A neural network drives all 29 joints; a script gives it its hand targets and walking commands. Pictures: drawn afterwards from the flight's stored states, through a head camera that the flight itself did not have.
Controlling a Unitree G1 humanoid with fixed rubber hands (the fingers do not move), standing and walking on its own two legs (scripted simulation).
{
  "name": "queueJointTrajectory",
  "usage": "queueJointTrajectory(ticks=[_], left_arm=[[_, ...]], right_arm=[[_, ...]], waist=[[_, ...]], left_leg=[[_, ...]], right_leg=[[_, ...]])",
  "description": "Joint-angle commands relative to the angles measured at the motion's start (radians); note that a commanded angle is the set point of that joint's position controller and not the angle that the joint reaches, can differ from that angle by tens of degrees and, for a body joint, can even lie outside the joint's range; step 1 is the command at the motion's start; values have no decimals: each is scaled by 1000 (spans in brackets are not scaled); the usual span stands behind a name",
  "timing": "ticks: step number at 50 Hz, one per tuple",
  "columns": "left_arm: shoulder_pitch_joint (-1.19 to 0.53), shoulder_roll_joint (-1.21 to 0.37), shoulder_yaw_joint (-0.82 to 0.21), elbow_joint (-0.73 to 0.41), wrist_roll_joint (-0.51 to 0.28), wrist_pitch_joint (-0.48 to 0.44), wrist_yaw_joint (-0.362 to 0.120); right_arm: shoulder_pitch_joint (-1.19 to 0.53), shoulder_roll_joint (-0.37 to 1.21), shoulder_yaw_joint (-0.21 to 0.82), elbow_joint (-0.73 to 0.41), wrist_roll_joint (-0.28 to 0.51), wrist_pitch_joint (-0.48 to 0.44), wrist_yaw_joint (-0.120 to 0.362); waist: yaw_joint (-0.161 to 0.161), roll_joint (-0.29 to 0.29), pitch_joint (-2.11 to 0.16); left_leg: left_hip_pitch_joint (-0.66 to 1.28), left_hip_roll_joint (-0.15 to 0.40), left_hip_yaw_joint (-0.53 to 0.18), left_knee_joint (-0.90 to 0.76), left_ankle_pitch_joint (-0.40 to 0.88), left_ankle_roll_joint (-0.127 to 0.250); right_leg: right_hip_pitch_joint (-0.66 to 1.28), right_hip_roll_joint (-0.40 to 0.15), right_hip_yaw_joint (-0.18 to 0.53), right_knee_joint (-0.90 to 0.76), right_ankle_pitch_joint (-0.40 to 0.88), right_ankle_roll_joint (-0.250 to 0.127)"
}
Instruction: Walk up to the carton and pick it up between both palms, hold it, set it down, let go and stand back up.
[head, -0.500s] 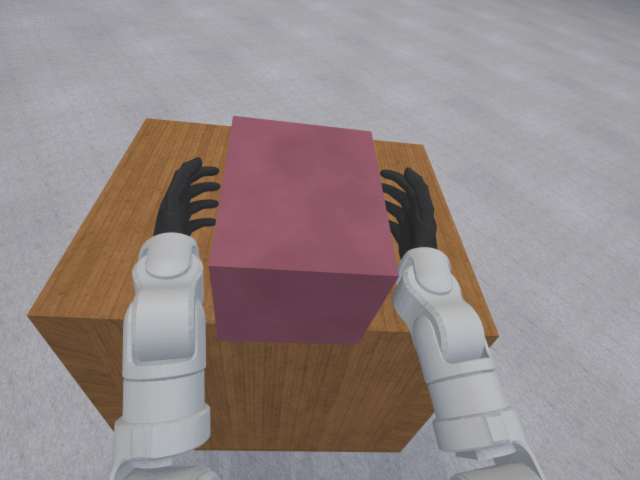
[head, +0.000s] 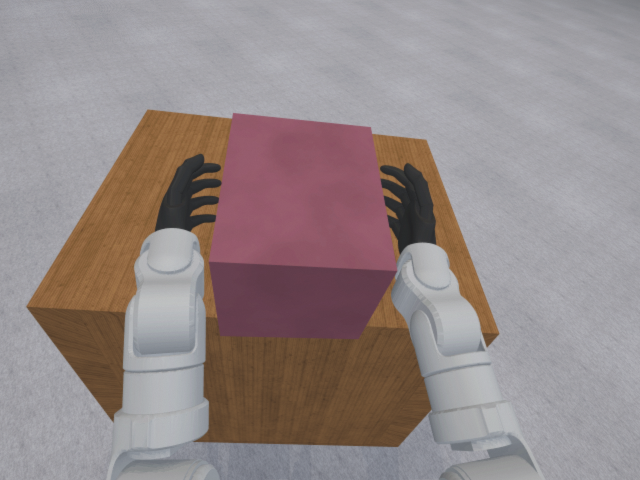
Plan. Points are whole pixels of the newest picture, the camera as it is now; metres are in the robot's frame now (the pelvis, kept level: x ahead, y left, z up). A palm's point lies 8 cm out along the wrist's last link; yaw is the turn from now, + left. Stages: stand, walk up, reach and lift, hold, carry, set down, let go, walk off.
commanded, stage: hold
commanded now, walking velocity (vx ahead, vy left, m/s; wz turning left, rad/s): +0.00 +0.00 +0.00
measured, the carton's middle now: (297, 229) +0.39 +0.01 +0.14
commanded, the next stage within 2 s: none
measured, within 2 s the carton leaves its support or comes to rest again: neither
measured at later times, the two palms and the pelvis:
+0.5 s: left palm (173, 226) +0.36 +0.15 +0.17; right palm (410, 234) +0.35 -0.11 +0.17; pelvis +0.01 +0.01 +0.00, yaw +0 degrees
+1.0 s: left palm (178, 224) +0.36 +0.14 +0.17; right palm (414, 234) +0.35 -0.12 +0.17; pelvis +0.00 +0.00 +0.00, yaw +0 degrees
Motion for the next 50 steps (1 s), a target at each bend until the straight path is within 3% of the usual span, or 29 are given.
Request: queueJointTrajectory(ticks=[1,11,16,22,27,34,40,42,47,50], left_arm=[[-503,-404,-440,-136,-171,-67,-132],[-463,-399,-464,-184,-175,-47,-145],[-485,-405,-470,-203,-179,-39,-138],[-459,-407,-506,-247,-190,-31,-135],[-465,-416,-506,-238,-199,-34,-131],[-471,-400,-464,-190,-175,-19,-133],[-477,-404,-445,-178,-169,-22,-137],[-493,-411,-464,-195,-177,-26,-136],[-518,-407,-450,-177,-177,-38,-133],[-509,-406,-455,-177,-179,-45,-134]], right_arm=[[-602,326,328,-213,40,-57,67],[-545,322,353,-239,76,-42,51],[-565,304,345,-235,74,-34,56],[-546,294,357,-282,100,-34,49],[-557,291,363,-301,92,-33,51],[-557,285,346,-239,82,-23,60],[-583,291,335,-247,80,-34,57],[-590,291,340,-245,82,-36,58],[-596,301,315,-216,57,-42,66],[-594,309,324,-230,64,-48,64]], waist=[[-10,102,-513],[-18,129,-479],[-23,132,-455],[-32,142,-491],[-27,125,-501],[-14,125,-454],[-8,118,-459],[-21,119,-474],[-17,123,-457],[-22,125,-491]], left_leg=[[118,-85,102,-2,224,14],[145,-91,98,3,302,-4],[136,-84,98,-5,262,-6],[182,-85,92,17,351,-23],[173,-79,89,12,321,-19],[165,-78,97,-7,268,-15],[153,-83,105,-7,279,-10],[166,-81,101,0,283,-10],[138,-83,114,-15,205,-5],[154,-85,115,2,257,0]], right_leg=[[95,35,-16,-2,158,56],[115,35,-12,-8,232,55],[97,39,-17,-16,161,49],[103,44,-12,-12,225,44],[103,45,-14,-12,197,46],[89,38,-14,-23,147,45],[106,39,-17,-18,177,48],[90,42,-14,-17,172,44],[82,37,-19,-17,103,46],[97,40,-14,-9,172,52]])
